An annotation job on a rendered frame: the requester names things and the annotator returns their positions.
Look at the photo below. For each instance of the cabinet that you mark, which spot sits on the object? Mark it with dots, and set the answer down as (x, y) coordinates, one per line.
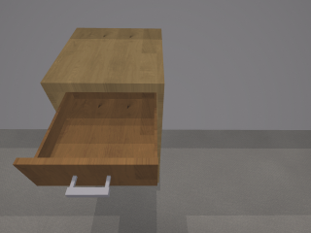
(110, 60)

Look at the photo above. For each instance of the handle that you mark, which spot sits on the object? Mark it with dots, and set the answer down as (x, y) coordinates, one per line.
(88, 192)

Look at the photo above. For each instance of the drawer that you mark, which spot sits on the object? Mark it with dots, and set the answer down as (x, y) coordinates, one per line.
(98, 134)

